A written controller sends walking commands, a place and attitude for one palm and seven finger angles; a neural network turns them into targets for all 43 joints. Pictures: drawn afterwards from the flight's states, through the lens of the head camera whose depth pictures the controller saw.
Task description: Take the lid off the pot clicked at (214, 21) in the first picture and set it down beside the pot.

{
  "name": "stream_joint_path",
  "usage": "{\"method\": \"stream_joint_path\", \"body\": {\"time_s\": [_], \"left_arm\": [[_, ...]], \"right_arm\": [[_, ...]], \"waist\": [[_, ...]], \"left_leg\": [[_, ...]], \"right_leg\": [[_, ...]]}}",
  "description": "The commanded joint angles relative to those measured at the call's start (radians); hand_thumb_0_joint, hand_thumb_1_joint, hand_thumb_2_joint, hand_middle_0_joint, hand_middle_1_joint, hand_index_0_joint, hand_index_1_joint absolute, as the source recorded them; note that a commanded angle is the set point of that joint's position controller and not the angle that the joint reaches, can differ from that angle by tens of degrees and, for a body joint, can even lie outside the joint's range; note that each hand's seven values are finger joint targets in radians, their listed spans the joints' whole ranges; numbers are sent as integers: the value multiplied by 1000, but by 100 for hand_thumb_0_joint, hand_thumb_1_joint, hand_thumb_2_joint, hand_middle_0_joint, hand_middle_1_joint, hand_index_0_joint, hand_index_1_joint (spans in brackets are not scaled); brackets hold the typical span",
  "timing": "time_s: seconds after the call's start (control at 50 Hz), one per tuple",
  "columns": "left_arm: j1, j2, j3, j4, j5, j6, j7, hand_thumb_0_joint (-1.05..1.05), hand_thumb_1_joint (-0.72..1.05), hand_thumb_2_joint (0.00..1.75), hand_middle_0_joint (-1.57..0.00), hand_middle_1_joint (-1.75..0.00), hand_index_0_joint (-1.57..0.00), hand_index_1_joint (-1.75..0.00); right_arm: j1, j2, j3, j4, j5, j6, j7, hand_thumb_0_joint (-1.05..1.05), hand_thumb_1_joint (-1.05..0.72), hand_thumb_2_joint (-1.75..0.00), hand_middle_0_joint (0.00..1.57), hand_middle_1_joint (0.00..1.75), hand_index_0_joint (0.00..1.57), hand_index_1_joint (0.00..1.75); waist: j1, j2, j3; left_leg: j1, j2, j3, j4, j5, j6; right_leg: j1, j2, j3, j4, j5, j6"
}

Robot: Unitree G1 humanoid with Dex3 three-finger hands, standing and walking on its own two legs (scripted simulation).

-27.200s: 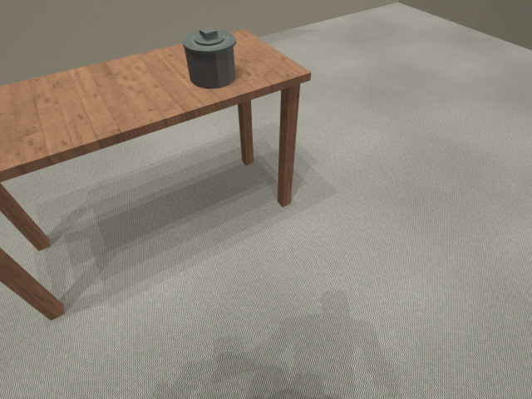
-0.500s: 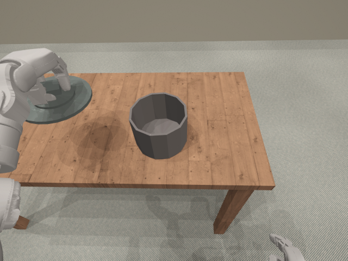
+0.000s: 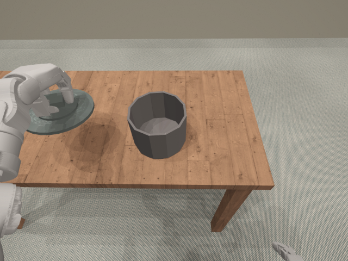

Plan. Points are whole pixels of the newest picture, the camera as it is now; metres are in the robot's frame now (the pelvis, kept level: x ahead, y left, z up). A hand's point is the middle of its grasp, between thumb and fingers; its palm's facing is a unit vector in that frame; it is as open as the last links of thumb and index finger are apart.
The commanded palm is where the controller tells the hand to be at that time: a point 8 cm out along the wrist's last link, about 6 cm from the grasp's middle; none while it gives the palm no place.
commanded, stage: lower the lid onto the table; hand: left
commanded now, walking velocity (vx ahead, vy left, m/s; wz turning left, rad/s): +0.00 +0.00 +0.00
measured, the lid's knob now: (54, 100) +0.45 +0.30 +0.12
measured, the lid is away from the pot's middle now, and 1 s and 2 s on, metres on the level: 0.24 0.24 0.24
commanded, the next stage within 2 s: none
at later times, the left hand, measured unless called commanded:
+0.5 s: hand (59, 105) +0.44 +0.29 +0.11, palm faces -0.39 -0.05 -0.92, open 6.6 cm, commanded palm +0.43 +0.28 +0.18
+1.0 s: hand (59, 119) +0.42 +0.29 +0.08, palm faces -0.44 -0.07 -0.90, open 6.6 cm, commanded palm +0.43 +0.29 +0.15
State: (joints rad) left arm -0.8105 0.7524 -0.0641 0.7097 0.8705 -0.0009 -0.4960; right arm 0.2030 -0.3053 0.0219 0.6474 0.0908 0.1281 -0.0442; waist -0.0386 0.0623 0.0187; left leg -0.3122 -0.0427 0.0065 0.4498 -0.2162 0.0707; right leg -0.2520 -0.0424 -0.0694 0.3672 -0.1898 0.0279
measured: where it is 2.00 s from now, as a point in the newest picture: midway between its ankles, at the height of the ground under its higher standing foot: outside the picture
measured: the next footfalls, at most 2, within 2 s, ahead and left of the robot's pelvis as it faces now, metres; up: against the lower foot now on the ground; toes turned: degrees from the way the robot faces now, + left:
none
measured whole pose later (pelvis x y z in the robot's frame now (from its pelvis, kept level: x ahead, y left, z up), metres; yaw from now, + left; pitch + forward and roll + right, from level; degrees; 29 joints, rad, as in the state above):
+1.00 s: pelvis +0.01 +0.00 +0.00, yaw -1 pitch +7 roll -2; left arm -0.71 0.73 -0.01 0.83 0.90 -0.14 -0.38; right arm 0.22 -0.30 0.01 0.66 0.08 0.14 -0.06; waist -0.05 0.06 0.00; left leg -0.36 -0.03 0.02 0.48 -0.25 0.07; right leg -0.30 -0.04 -0.05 0.40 -0.22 0.03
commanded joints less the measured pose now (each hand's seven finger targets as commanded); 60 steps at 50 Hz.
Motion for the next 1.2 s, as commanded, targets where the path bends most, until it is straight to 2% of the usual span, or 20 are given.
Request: {"method": "stream_joint_path", "body": {"time_s": [0.0, 0.04, 0.08, 0.12, 0.18, 0.22, 0.28, 0.38, 0.44, 0.48, 0.6, 0.68, 0.74, 0.82, 0.88, 0.94, 1.0, 1.08, 1.1, 1.18], "left_arm": [[-564, 388, 164, -230, 18, -29, 74, 0, 54, 113, -85, -96, -93, -101], [-530, 319, 120, -182, 17, -31, 74, 0, 54, 113, -85, -96, -93, -101], [-532, 378, 158, -167, 6, -43, 79, 0, 54, 113, -85, -96, -93, -101], [-527, 331, 132, -160, 19, -48, 81, 0, 54, 113, -85, -96, -93, -101], [-512, 409, 199, -214, 18, -64, 103, 0, 54, 113, -85, -96, -93, -101], [-451, 330, 162, -177, 18, -59, 101, 0, 54, 113, -85, -96, -93, -101], [-423, 380, 201, -188, 9, -61, 111, 0, 54, 113, -85, -96, -93, -101], [-405, 360, 194, -226, 9, -55, 117, 0, 54, 113, -85, -96, -93, -101], [-402, 309, 159, -225, 9, -53, 117, 0, 54, 113, -85, -96, -93, -101], [-424, 354, 185, -237, 6, -60, 128, 0, 54, 113, -85, -96, -93, -101], [-438, 331, 174, -231, 20, -74, 147, 0, 54, 113, -85, -96, -93, -101], [-380, 348, 196, -206, 14, -86, 156, 0, 54, 113, -85, -96, -93, -101], [-371, 290, 149, -141, 16, -83, 151, 0, 54, 113, -85, -96, -93, -101], [-393, 343, 183, -108, 22, -106, 152, 0, 54, 113, -85, -96, -93, -101], [-421, 385, 210, -200, 20, -142, 167, 0, 54, 113, -85, -96, -93, -101], [-353, 341, 190, -36, 12, -145, 164, 0, 54, 113, -85, -96, -93, -101], [-425, 301, 141, -126, 23, -161, 169, 0, 54, 113, -85, -96, -93, -101], [-389, 367, 206, -118, 15, -181, 185, 0, 54, 113, -85, -96, -93, -101], [-380, 320, 173, -74, 18, -177, 185, 0, 54, 113, -85, -96, -93, -101], [-406, 355, 192, -99, 27, -187, 196, 0, 54, 113, -85, -96, -93, -101]], "right_arm": [[-4, -151, -54, -112, -3, -34, -9, 0, -90, -90, 20, 30, 20, 30], [0, -144, -55, -108, -2, -39, -12, 0, -90, -90, 20, 30, 20, 30], [14, -162, -56, -99, -6, -38, -12, 0, -90, -90, 20, 30, 20, 30], [13, -147, -57, -104, -4, -37, -11, 0, -90, -90, 20, 30, 20, 30], [18, -160, -62, -108, -10, -38, -7, 0, -90, -90, 20, 30, 20, 30], [21, -143, -63, -109, -8, -35, -1, 0, -90, -90, 20, 30, 20, 30], [21, -160, -67, -112, -9, -28, 7, 0, -90, -90, 20, 30, 20, 30], [22, -157, -71, -117, -10, -23, 11, 0, -90, -90, 20, 30, 20, 30], [21, -144, -67, -120, -5, -19, 11, 0, -90, -90, 20, 30, 20, 30], [23, -158, -69, -112, -9, -18, 9, 0, -90, -90, 20, 30, 20, 30], [27, -144, -65, -111, -13, -19, 5, 0, -90, -90, 20, 30, 20, 30], [23, -153, -67, -107, -14, -19, 4, 0, -90, -90, 20, 30, 20, 30], [17, -141, -61, -103, -6, -11, 1, 0, -90, -90, 20, 30, 20, 30], [27, -148, -63, -93, -8, -9, -12, 0, -90, -90, 20, 30, 20, 30], [22, -152, -68, -99, -16, -15, -18, 0, -90, -90, 20, 30, 20, 30], [42, -149, -62, -74, -8, -6, -21, 0, -90, -90, 20, 30, 20, 30], [40, -145, -69, -79, -11, -9, -23, 0, -90, -90, 20, 30, 20, 30], [48, -156, -72, -73, -14, -6, -26, 0, -90, -90, 20, 30, 20, 30], [55, -150, -70, -65, -13, -6, -26, 0, -90, -90, 20, 30, 20, 30], [53, -162, -74, -63, -12, -3, -25, 0, -90, -90, 20, 30, 20, 30]], "waist": [[-13, 61, -451], [-22, 65, -424], [-20, 50, -416], [-20, 61, -428], [-14, 83, -472], [-16, 81, -442], [-9, 60, -440], [-16, 55, -453], [-18, 54, -452], [-19, 68, -457], [-17, 61, -484], [-11, 53, -463], [-18, 31, -415], [-14, 17, -425], [-13, 92, -492], [-17, 29, -395], [-24, 85, -456], [-19, 80, -465], [-25, 69, -438], [-17, 60, -452]], "left_leg": [[271, 34, -62, -32, 327, 10], [289, 40, -65, -23, 348, 9], [265, 38, -63, -25, 321, 10], [280, 38, -66, -15, 354, 11], [309, 44, -74, -7, 444, 5], [312, 47, -80, 1, 491, 4], [285, 46, -74, 0, 484, 2], [321, 52, -82, 10, 551, -1], [324, 51, -83, 4, 529, 0], [321, 52, -81, 9, 519, -3], [325, 52, -78, 6, 520, -1], [302, 51, -73, 16, 507, -2], [261, 48, -61, 12, 446, 5], [237, 43, -50, 17, 381, 15], [304, 48, -56, 33, 469, 12], [224, 48, -46, 23, 383, 16], [287, 49, -54, 32, 432, 15], [279, 48, -56, 41, 446, 12], [271, 50, -55, 37, 428, 13], [256, 51, -55, 37, 414, 11]], "right_leg": [[71, 47, 4, -4, 222, -75], [30, 49, -2, -8, 209, -73], [42, 40, 4, -12, 216, -77], [31, 47, 0, -6, 223, -74], [46, 41, 7, 1, 259, -78], [23, 47, 0, -1, 263, -73], [44, 40, 6, 4, 277, -77], [20, 44, 5, 3, 281, -71], [10, 51, -1, 7, 264, -68], [9, 44, 6, 5, 265, -72], [20, 49, 5, 13, 274, -69], [19, 40, 8, 14, 276, -73], [5, 46, 3, 15, 259, -68], [19, 44, 8, 19, 256, -69], [13, 38, 18, 25, 279, -72], [-9, 45, 8, 22, 243, -67], [-31, 48, 11, 30, 240, -69], [-26, 43, 11, 35, 251, -72], [-46, 50, 6, 35, 231, -68], [-43, 43, 11, 41, 235, -74]]}}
